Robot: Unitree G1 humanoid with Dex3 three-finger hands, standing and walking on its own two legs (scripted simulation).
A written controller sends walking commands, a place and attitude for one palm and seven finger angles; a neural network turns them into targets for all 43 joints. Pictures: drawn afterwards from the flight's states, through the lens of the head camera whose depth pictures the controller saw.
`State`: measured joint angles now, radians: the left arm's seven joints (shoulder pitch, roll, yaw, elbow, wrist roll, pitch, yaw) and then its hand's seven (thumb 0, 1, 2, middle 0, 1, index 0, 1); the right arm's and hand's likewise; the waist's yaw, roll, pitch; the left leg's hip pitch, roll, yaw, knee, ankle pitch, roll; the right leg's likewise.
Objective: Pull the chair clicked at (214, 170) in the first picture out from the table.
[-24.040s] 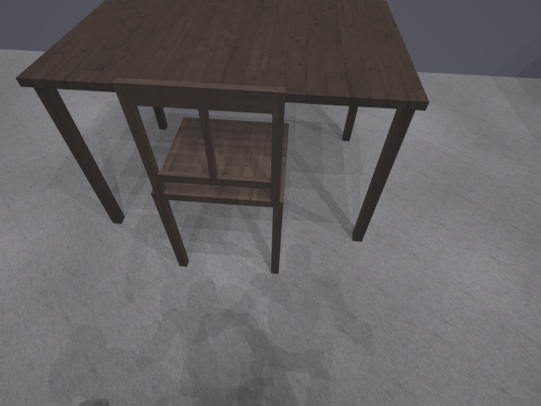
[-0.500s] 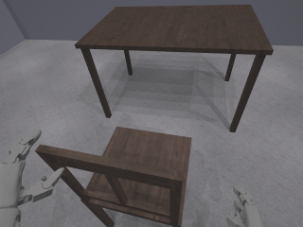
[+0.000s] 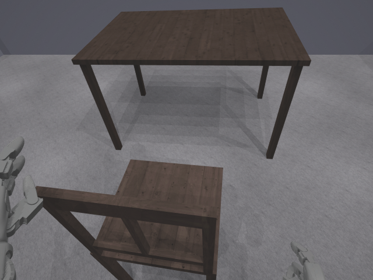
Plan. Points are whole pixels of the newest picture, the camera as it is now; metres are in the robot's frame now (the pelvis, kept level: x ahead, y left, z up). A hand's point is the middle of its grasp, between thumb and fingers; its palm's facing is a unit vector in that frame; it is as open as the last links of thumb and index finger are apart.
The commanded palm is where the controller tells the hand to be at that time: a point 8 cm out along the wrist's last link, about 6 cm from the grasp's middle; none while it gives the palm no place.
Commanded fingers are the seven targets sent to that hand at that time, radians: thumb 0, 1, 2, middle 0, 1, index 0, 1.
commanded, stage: draw the hand back to the body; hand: left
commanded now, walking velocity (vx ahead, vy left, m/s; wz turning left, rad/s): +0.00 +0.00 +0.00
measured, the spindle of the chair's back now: (137, 235) +0.25 +0.18 -0.11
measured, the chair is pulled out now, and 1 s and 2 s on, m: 0.67 0.67 0.67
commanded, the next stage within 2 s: step back with the hand held close in 0.02 s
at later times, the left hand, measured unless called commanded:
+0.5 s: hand (38, 205) +0.19 +0.28 +0.15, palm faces +0.34 -0.78 -0.53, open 7.4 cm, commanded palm +0.12 +0.32 +0.18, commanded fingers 0.00 0.90 0.90 -0.20 -0.30 -0.20 -0.30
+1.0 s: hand (7, 235) +0.13 +0.28 +0.16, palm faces +0.45 -0.75 -0.49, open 7.4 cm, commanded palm +0.07 +0.32 +0.18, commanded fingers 0.00 0.90 0.90 -0.20 -0.30 -0.20 -0.30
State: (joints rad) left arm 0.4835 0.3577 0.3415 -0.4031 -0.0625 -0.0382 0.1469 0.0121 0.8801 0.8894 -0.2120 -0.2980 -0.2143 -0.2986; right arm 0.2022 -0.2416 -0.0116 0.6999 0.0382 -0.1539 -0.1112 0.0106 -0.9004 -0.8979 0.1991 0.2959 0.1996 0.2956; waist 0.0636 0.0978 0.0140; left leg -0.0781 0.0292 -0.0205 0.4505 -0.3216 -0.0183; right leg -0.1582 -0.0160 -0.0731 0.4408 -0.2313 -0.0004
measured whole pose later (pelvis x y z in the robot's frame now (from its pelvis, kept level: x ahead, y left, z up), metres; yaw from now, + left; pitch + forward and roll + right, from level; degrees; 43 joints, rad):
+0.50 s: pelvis -0.03 +0.02 +0.00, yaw -2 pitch +0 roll +0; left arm 0.56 0.40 0.38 -0.48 -0.04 -0.11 0.15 0.01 0.89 0.89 -0.21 -0.30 -0.22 -0.30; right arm 0.16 -0.22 -0.03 0.59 0.03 -0.04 -0.10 0.01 -0.90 -0.90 0.20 0.30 0.20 0.30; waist 0.00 0.03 0.06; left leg -0.19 -0.01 0.03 0.46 -0.28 0.02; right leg -0.29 -0.06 -0.02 0.46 -0.18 0.03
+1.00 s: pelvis -0.08 +0.02 -0.01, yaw -1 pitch +1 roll -1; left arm 0.53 0.41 0.44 -0.51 -0.02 -0.15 0.19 0.01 0.89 0.89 -0.21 -0.30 -0.22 -0.30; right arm 0.23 -0.21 -0.01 0.58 0.02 -0.09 -0.11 0.01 -0.90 -0.90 0.20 0.30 0.20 0.30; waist 0.01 0.00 0.03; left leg -0.34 0.01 0.00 0.61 -0.27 0.01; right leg -0.39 -0.04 -0.04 0.51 -0.13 0.02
